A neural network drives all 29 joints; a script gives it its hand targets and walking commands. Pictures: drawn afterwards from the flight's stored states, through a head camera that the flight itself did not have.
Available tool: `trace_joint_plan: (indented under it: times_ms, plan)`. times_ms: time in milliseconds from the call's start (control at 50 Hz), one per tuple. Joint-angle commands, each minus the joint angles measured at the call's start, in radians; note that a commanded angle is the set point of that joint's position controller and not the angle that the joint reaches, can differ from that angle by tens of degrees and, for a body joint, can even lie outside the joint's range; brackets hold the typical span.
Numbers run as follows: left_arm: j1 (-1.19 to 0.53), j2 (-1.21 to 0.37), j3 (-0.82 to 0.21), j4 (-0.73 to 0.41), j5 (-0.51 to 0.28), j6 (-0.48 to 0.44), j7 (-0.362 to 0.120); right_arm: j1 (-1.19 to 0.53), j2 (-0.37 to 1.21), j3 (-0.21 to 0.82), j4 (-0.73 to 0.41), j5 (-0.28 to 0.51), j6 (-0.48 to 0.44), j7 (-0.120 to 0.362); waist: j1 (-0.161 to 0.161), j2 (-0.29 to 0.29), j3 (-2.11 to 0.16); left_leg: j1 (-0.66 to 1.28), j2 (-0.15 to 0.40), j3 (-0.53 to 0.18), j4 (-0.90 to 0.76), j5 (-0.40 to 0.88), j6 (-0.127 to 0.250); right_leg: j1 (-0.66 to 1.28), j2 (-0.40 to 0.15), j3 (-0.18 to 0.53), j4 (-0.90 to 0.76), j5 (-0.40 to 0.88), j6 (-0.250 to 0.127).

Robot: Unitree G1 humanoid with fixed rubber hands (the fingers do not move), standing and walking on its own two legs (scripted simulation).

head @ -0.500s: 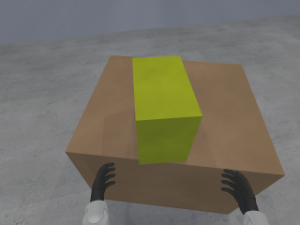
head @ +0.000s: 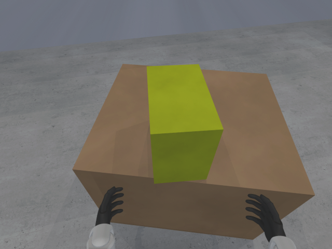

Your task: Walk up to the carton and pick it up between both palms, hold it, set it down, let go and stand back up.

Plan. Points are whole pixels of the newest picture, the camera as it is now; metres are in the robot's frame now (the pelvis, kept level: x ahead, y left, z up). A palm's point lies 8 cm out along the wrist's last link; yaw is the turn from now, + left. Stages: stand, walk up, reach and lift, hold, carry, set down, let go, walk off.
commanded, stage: set down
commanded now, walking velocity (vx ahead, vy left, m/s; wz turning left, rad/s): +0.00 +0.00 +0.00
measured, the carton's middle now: (176, 123) +0.51 +0.00 -0.03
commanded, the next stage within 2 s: let go in 0.80 s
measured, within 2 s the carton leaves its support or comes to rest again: neither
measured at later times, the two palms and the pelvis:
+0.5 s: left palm (92, 226) +0.19 +0.22 -0.07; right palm (274, 237) +0.17 -0.23 -0.06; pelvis +0.00 +0.00 +0.00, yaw +0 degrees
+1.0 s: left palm (87, 231) +0.18 +0.23 -0.08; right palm (274, 242) +0.16 -0.23 -0.07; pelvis +0.00 +0.00 +0.00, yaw +0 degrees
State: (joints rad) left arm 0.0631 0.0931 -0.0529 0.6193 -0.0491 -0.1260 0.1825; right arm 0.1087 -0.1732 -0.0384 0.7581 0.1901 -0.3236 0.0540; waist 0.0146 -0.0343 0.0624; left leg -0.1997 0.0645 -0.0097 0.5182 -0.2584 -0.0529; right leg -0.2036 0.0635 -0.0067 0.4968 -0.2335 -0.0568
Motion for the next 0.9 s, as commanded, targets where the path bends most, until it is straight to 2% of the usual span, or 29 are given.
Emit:
trace_joint_plan:
  times_ms: [0, 500, 880]
  plan:
    - [-0.015, 0.123, 0.029, -0.296, 0.017, -0.005, -0.040, -0.073, -0.117, 0.053, -0.242, -0.071, -0.012, -0.020, 0.029, -0.043, -0.153, 0.087, -0.074, 0.083, -0.140, 0.077, 0.048, 0.063, -0.102, 0.077, -0.141, 0.078, 0.060]
    - [0.023, 0.230, 0.083, -0.320, -0.008, 0.089, -0.109, -0.001, -0.087, 0.035, -0.279, -0.120, 0.041, -0.055, 0.011, -0.030, -0.147, 0.105, -0.076, 0.082, -0.127, 0.105, 0.059, 0.048, -0.106, 0.057, -0.143, 0.117, 0.074]
    - [0.022, 0.277, 0.104, -0.295, 0.010, 0.165, -0.154, -0.003, -0.056, 0.025, -0.220, -0.173, 0.078, -0.079, 0.001, -0.019, -0.132, 0.115, -0.077, 0.101, -0.129, 0.108, 0.062, 0.042, -0.111, 0.040, -0.152, 0.134, 0.078]
